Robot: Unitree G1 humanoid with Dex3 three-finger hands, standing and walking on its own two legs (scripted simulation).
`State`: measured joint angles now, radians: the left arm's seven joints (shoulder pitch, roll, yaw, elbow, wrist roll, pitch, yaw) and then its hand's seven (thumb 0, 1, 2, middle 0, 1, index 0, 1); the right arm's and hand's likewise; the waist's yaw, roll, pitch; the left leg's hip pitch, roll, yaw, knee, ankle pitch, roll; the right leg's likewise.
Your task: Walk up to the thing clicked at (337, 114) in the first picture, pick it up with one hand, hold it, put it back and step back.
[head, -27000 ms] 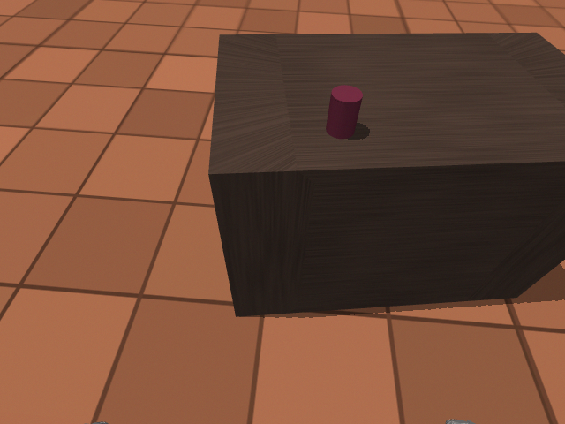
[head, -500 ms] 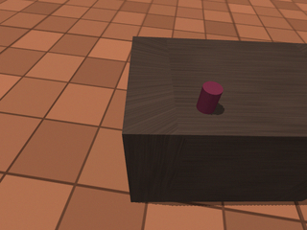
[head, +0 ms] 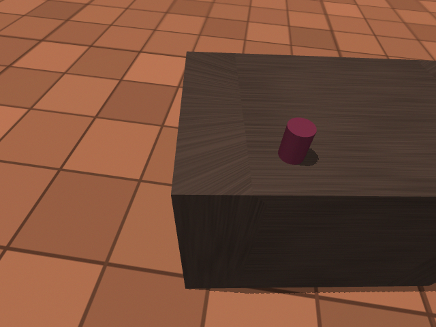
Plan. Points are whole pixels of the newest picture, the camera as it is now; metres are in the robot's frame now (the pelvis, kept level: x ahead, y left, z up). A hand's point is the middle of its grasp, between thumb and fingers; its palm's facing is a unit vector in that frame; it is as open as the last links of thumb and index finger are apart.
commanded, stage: home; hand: right
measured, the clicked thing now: (296, 141) +0.51 -0.20 +0.02
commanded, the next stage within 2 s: stand in 0.18 s
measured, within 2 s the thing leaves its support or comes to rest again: neither
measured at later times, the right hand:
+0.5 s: hand out of the picture +0.08 -0.25 -0.16, palm faces -0.02 +0.94 -0.35, open 14.9 cm
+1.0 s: hand out of the picture +0.11 -0.26 -0.15, palm faces -0.02 +0.94 -0.35, open 7.5 cm
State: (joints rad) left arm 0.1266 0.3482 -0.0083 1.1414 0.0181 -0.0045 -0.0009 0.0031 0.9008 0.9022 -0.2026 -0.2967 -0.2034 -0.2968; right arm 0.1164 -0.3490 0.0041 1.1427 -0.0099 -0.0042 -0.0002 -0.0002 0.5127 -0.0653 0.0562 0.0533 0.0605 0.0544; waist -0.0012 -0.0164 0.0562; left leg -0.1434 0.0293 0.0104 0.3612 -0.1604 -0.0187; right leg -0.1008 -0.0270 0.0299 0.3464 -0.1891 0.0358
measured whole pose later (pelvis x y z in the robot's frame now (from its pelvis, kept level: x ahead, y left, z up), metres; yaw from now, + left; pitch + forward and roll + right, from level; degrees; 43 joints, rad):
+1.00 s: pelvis +0.03 +0.00 +0.00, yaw +0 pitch -2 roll +0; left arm 0.11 0.35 0.00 1.12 0.01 0.00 0.00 0.00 0.90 0.90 -0.20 -0.30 -0.20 -0.30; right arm 0.10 -0.35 0.00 1.13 -0.01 -0.01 -0.01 0.01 -0.89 -0.90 0.20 0.30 0.20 0.30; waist 0.00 -0.01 0.06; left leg -0.11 0.03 0.01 0.33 -0.18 -0.03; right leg -0.07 -0.03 0.03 0.33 -0.22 0.03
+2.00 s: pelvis +0.02 -0.01 +0.00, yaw +0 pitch -2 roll +0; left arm 0.13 0.35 0.00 1.12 0.01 -0.01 0.00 0.00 0.90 0.90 -0.20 -0.30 -0.20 -0.30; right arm 0.12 -0.34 0.00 1.13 -0.01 0.00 0.00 0.01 -0.91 -0.90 0.20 0.30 0.20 0.30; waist 0.00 -0.01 0.06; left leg -0.11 0.03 0.01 0.32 -0.17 -0.03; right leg -0.07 -0.03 0.03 0.32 -0.21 0.03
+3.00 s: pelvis -0.01 -0.02 -0.01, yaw -1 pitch -2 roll +1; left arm 0.08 0.41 0.04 1.00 0.00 0.03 0.01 0.00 0.90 0.90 -0.20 -0.30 -0.20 -0.30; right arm 0.05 -0.37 -0.04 1.03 0.00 0.04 0.01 0.01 -0.91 -0.90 0.20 0.30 0.20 0.30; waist 0.01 -0.02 0.18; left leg -0.25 0.04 0.01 0.49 -0.21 -0.02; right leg -0.26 -0.02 0.03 0.58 -0.27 -0.02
